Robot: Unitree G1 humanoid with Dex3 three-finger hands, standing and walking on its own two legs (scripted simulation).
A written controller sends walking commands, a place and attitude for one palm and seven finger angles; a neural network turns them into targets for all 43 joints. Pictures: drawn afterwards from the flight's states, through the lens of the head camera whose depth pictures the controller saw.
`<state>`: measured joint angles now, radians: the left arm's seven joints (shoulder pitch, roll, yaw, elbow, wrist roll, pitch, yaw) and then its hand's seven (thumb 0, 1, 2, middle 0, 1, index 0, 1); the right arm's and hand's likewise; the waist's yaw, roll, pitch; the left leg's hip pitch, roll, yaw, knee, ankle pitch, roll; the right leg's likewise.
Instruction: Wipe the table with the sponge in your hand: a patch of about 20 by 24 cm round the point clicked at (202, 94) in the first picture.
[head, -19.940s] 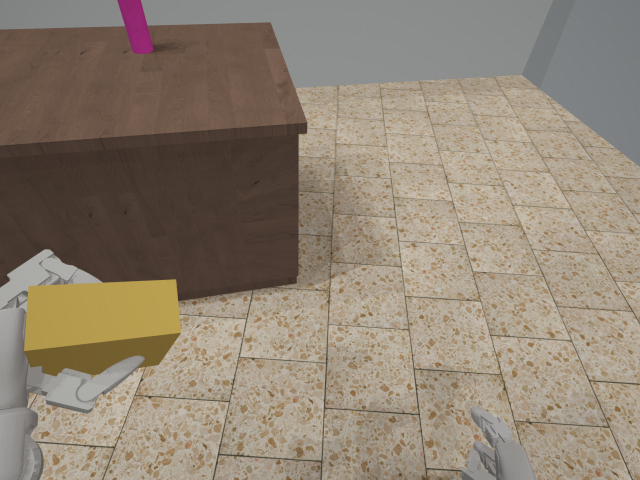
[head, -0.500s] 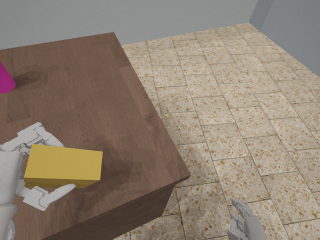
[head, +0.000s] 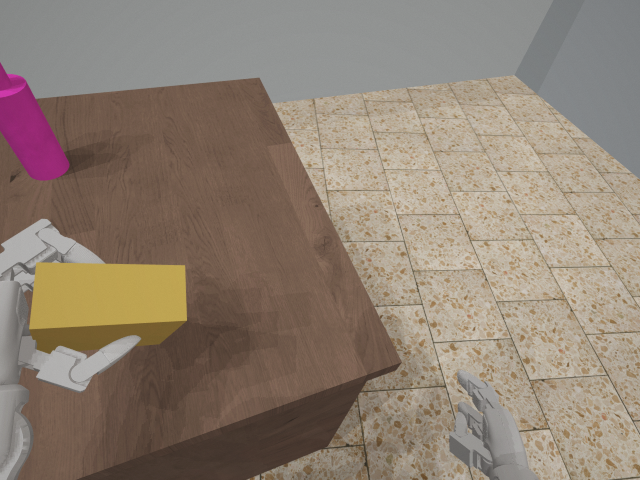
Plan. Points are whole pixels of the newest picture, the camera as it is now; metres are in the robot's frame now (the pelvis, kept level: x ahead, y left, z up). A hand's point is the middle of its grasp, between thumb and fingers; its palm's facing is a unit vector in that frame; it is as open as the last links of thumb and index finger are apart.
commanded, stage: look again from close up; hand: left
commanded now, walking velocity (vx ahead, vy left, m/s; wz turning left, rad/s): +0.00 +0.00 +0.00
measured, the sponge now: (130, 310) +0.23 +0.22 +0.12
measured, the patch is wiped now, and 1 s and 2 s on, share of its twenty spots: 0.00 0.00 0.00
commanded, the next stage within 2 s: come to a stop and stand still in 0.34 s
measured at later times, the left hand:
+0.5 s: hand (67, 320) +0.20 +0.24 +0.17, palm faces +0.36 -0.82 -0.45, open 9.6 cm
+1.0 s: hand (80, 299) +0.22 +0.24 +0.17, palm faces +0.44 -0.83 -0.35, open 9.6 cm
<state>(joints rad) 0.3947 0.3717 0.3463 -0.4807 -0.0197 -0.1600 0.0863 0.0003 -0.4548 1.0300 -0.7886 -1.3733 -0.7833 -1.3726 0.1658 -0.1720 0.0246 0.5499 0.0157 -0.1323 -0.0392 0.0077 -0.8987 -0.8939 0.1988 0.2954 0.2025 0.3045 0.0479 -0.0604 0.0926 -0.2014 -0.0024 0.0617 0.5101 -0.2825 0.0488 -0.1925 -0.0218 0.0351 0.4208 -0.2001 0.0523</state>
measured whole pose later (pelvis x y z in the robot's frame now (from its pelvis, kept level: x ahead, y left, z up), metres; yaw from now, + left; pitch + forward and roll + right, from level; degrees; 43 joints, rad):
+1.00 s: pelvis -0.01 -0.02 +0.00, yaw +1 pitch -1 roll -1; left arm 0.34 0.38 0.39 -0.47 -0.03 -0.25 0.11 0.00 -0.46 1.03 -0.79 -1.37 -0.79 -1.37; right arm 0.19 -0.20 0.00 0.60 0.01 -0.20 -0.03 0.01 -0.90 -0.89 0.20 0.30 0.20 0.30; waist 0.04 -0.06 0.11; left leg -0.22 0.01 0.04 0.50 -0.25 0.02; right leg -0.22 -0.01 0.01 0.43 -0.19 0.03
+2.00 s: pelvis -0.02 -0.02 +0.00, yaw +3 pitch -1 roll +0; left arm 0.06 0.52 0.42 -0.28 -0.01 -0.05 0.01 0.00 -0.46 1.03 -0.79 -1.37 -0.79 -1.37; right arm 0.20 -0.22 0.04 0.63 -0.02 -0.15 -0.02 0.01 -0.90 -0.89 0.20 0.30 0.20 0.30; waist 0.07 -0.01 0.06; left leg -0.26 -0.03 0.02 0.53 -0.25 0.03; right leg -0.26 -0.03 0.01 0.53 -0.25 0.02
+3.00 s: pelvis +0.00 -0.04 -0.01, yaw +3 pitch +1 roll +0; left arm 0.37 0.61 0.18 -0.53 0.45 0.18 0.00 0.00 -0.46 1.03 -0.79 -1.38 -0.79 -1.38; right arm 0.15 -0.26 0.00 0.56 0.03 -0.02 -0.11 0.01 -0.90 -0.89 0.20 0.30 0.20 0.30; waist 0.11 0.08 -0.01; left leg -0.28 0.00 0.00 0.57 -0.30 0.01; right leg -0.27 0.00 -0.01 0.56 -0.30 0.00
